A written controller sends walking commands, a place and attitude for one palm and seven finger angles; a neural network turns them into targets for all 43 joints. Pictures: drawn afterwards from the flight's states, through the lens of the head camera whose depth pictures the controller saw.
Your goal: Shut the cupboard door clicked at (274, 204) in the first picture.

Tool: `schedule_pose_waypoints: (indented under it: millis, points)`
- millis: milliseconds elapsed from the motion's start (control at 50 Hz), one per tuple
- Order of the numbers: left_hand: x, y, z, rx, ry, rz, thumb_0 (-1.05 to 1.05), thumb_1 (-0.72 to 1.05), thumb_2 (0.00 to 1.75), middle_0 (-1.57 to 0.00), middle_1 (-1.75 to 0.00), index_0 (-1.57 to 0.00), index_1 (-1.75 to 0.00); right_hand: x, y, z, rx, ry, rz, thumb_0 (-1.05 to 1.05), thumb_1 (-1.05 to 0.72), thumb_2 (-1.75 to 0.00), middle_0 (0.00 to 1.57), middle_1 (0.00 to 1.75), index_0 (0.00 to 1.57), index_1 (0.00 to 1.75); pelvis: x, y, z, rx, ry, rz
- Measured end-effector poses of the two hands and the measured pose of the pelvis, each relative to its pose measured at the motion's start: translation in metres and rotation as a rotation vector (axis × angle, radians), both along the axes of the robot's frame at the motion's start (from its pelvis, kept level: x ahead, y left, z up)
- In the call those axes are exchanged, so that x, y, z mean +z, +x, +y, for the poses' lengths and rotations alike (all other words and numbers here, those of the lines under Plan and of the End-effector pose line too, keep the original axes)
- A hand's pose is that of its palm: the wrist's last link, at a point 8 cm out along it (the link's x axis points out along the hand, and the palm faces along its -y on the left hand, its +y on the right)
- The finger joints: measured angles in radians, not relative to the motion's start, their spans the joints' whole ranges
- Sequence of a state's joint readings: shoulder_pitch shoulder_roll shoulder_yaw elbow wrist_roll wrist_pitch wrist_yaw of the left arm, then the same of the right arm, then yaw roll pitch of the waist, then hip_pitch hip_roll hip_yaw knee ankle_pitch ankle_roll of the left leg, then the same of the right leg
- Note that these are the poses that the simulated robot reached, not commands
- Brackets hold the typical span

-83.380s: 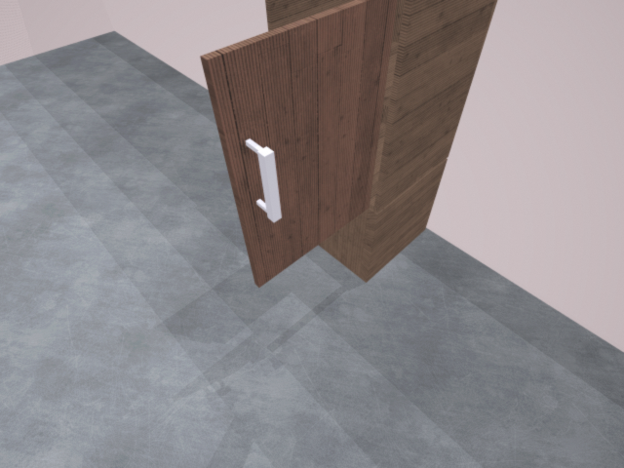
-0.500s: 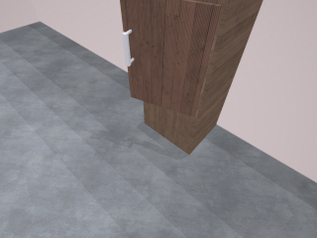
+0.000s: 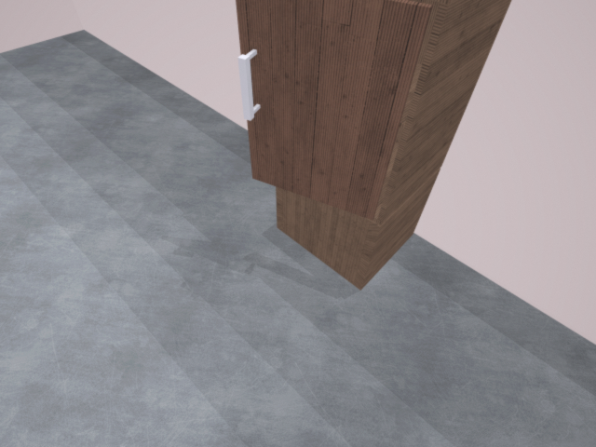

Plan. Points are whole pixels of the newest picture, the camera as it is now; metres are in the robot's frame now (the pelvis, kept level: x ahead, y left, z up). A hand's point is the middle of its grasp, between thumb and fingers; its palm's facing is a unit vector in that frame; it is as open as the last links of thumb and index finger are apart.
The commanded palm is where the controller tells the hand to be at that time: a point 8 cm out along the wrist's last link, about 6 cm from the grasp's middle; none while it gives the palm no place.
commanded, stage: walk to a spot facing it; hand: left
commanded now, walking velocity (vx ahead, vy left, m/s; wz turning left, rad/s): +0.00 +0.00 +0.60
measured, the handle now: (250, 85) +0.92 +0.16 +0.01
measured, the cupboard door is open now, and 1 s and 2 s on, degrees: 18 18 18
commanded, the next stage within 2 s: none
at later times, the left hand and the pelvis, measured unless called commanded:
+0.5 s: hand out of the picture +0.04 +0.25 -0.16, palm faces +0.30 -0.92 -0.25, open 7.3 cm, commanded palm none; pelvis +0.00 +0.01 +0.00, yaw +17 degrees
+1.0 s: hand out of the picture -0.07 +0.14 -0.16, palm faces +0.62 -0.74 -0.27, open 7.4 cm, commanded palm none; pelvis +0.02 -0.04 +0.00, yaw +39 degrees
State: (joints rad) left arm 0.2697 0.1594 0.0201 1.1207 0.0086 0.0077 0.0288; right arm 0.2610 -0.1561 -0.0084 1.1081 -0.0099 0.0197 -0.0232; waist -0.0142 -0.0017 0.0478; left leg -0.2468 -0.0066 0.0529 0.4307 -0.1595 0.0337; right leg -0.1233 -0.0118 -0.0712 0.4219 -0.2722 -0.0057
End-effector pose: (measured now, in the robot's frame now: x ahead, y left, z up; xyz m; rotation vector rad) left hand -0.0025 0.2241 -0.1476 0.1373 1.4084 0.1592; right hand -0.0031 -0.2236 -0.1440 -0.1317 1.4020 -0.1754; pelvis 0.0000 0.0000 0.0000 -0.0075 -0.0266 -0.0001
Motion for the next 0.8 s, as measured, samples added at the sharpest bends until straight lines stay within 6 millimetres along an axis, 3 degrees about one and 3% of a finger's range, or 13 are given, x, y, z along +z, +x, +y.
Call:
schedule_pose_waypoints:
  millis: [140,260,380,500,660,720,800]
  points:
    - [-0.011,-0.002,0.013,0.087,0.016,-0.033,0.00,0.91,0.90,-0.20,-0.30,-0.20,-0.30,-0.008,0.014,0.000,0.067,-0.009,0.038,0.00,-0.91,-0.90,0.20,0.30,0.20,0.30,-0.012,-0.001,0.004,0.086,-0.026,0.008]
    - [-0.028,0.002,0.038,0.168,0.018,-0.075,0.00,0.91,0.90,-0.20,-0.30,-0.20,-0.30,-0.008,0.049,0.005,0.160,-0.060,-0.003,0.00,-0.91,-0.90,0.20,0.30,0.20,0.30,-0.024,0.002,0.020,0.172,-0.018,0.007]
    - [-0.005,0.015,0.059,0.190,0.052,-0.130,0.00,0.91,0.90,-0.20,-0.30,-0.20,-0.30,0.010,0.077,0.009,0.246,-0.081,-0.056,0.00,-0.91,-0.90,0.20,0.30,0.20,0.30,-0.008,-0.005,0.023,0.229,-0.032,0.036]
    - [0.015,0.023,0.068,0.233,0.101,-0.217,0.00,0.91,0.90,-0.20,-0.30,-0.20,-0.30,0.019,0.105,0.003,0.324,-0.081,-0.081,0.00,-0.91,-0.90,0.21,0.30,0.20,0.30,0.001,-0.004,0.011,0.302,-0.043,0.063]
    - [0.027,0.010,0.042,0.312,0.161,-0.243,0.00,0.91,0.90,-0.20,-0.30,-0.20,-0.30,0.008,0.148,-0.023,0.419,-0.053,-0.101,0.00,-0.91,-0.90,0.21,0.30,0.20,0.30,-0.004,0.003,-0.023,0.417,-0.034,0.075]
    - [0.026,-0.010,0.024,0.350,0.194,-0.229,0.00,0.91,0.90,-0.20,-0.30,-0.20,-0.30,-0.005,0.168,-0.032,0.445,-0.032,-0.113,0.00,-0.91,-0.90,0.21,0.30,0.20,0.30,-0.011,0.007,-0.038,0.444,-0.007,0.078]
    - [0.032,-0.040,-0.004,0.425,0.187,-0.152,0.00,0.91,0.90,-0.20,-0.30,-0.20,-0.30,-0.005,0.191,-0.032,0.505,-0.013,-0.120,0.00,-0.91,-0.90,0.20,0.30,0.20,0.30,-0.005,0.011,-0.043,0.509,0.004,0.060]
